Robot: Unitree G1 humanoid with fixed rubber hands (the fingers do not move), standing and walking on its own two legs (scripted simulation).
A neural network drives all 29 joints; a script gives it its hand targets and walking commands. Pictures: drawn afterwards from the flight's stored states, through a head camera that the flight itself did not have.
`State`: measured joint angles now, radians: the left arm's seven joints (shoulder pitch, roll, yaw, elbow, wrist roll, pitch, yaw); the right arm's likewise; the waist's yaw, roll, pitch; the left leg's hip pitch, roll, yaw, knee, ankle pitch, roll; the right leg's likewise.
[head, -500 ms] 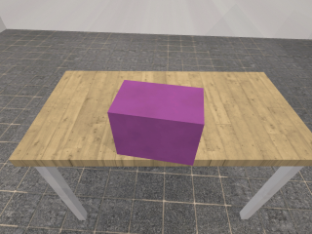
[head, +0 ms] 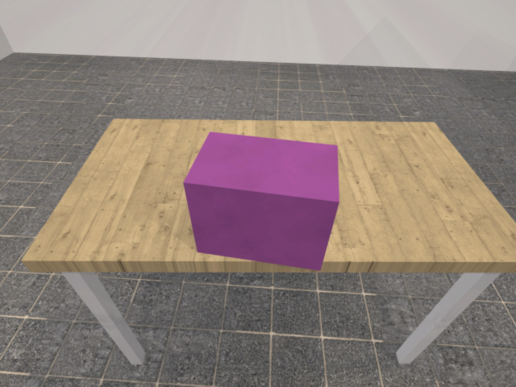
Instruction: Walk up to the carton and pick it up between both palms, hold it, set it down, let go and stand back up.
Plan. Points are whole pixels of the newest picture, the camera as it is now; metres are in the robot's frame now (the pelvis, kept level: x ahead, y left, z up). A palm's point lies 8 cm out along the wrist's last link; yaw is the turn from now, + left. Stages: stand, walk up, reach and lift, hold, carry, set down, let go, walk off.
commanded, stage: stand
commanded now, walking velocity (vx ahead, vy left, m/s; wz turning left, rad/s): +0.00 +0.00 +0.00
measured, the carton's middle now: (264, 200) +0.46 +0.00 +0.03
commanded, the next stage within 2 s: none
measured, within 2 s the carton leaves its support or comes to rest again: neither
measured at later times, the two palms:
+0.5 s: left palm out of the picture +0.02 +0.29 -0.13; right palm out of the picture +0.05 -0.26 -0.13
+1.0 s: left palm out of the picture +0.01 +0.29 -0.13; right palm out of the picture +0.04 -0.26 -0.13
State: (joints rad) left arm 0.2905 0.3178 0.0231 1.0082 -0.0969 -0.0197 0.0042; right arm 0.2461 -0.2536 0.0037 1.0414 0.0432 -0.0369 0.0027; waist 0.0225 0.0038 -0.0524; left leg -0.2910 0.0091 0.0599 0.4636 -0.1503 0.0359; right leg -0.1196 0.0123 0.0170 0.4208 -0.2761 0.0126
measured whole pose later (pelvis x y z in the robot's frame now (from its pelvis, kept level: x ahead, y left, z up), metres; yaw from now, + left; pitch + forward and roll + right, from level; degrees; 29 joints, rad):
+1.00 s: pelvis +0.00 +0.00 +0.00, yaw +0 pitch -2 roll -1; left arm 0.29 0.32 0.02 1.04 -0.10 -0.02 0.00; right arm 0.25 -0.25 0.00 1.06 0.04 -0.02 0.01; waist 0.02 0.01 -0.03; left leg -0.29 0.01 0.06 0.46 -0.15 0.04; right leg -0.12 0.01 0.02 0.42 -0.28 0.01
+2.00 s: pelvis +0.00 +0.00 +0.00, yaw +0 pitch -1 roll -1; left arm 0.29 0.32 0.01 1.05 -0.10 -0.02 0.00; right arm 0.25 -0.26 0.00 1.06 0.04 -0.02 0.00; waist 0.02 0.02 0.01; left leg -0.29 0.01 0.06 0.46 -0.15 0.04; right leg -0.12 0.01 0.02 0.42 -0.28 0.01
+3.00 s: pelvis +0.01 -0.01 +0.00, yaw +0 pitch +0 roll -1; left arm 0.29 0.32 0.00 1.05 -0.10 -0.02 0.00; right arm 0.24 -0.26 0.00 1.06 0.04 -0.02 0.01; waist 0.02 0.02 0.02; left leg -0.29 0.01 0.06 0.46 -0.17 0.04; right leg -0.12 0.01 0.02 0.42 -0.29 0.01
